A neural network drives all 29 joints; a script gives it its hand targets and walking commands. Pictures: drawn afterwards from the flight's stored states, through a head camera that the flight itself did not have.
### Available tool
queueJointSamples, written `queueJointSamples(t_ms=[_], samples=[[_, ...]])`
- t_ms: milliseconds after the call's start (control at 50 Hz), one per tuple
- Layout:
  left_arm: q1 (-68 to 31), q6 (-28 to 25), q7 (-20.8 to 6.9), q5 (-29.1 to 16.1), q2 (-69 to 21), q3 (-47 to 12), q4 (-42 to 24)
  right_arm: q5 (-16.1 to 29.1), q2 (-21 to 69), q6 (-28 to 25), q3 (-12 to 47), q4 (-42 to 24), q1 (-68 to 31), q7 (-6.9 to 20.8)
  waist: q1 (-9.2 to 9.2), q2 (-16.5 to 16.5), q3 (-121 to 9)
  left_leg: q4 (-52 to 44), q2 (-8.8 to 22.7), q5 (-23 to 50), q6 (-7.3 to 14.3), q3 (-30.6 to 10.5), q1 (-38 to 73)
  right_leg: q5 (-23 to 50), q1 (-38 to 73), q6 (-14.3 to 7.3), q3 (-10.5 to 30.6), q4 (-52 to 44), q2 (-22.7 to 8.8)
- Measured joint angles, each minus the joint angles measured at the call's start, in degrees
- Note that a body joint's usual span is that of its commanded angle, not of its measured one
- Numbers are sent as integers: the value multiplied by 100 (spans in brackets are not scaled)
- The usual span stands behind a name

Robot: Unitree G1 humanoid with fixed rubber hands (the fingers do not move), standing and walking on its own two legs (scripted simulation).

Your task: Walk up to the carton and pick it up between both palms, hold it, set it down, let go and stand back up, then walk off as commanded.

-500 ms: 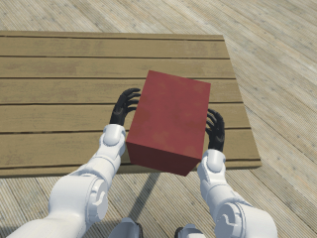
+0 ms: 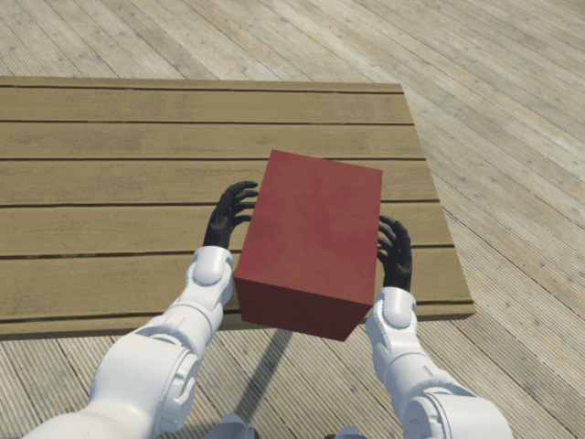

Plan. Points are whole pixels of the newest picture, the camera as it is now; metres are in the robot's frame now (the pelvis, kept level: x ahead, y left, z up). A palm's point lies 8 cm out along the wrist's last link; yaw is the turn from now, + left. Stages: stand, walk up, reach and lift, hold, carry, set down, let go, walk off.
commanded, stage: reach and lift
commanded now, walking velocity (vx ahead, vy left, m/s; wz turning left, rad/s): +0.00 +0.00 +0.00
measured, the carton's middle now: (309, 249) +0.41 -0.01 -0.04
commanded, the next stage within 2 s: none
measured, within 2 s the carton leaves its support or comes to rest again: leaves its support in 0.08 s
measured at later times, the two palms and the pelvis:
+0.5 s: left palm (195, 204) +0.39 +0.14 +0.10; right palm (413, 240) +0.36 -0.12 +0.09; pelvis +0.00 +0.01 +0.02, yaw +1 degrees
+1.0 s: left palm (180, 189) +0.35 +0.13 +0.17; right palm (439, 241) +0.33 -0.12 +0.14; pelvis -0.03 +0.02 +0.04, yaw +2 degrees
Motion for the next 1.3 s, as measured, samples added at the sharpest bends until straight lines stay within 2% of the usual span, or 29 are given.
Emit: queueJointSamples(t_ms=[140, 220, 320, 520, 680, 800, 1020, 1300], samples=[[78, 425, 152, -651, 96, -733, -63, 608, -48, 1077, 626, -954, 352, -3, 0, 33, -275, 0, 10, -2, 0, -5, 22, 0, 19, -3, 0, 0, 13], [260, 828, 292, -956, 226, -1115, -579, 891, -106, 1716, 884, -1589, 452, -27, 1, 86, -338, 0, 10, -13, 0, -9, 172, -5, 173, -1, 0, -8, 15], [374, 1373, 387, -972, 267, -1082, -1011, 1007, -204, 2471, 1050, -2085, 455, -78, 1, 173, -333, 0, 30, -63, 0, -38, 583, -8, 632, 18, -22, -102, 40], [370, 2839, 421, -1034, 268, -1035, -1604, 1052, -331, 3989, 1049, -2662, 455, -164, 1, 214, -31, -218, 50, -113, 0, -88, 1822, 119, 2032, 82, -61, -650, 80], [368, 3967, 498, -777, 255, -896, -2380, 1030, -441, 4847, 1037, -3129, 454, -167, 1, 214, 193, -647, 32, 83, 0, -85, 2491, 479, 2849, 28, -61, -1394, 88], [347, 4513, 560, -402, 73, -563, -2797, 844, -463, 5084, 843, -3245, 452, 32, 0, 214, 291, -869, 6, 229, 0, -92, 2738, 652, 3155, -104, -62, -1724, 88], [198, 4861, 636, 436, -416, 159, -2996, 654, -551, 5115, 480, -3212, 376, 428, 0, 214, 485, -1047, -23, 408, 0, -125, 2944, 781, 3344, -105, -62, -1835, 88], [74, 5143, 598, 646, -474, 748, -3259, 603, -580, 5296, 451, -2911, -199, 499, 0, 215, 518, -1468, -29, 673, 2, -130, 3150, 841, 3349, -44, -63, -1837, 88]])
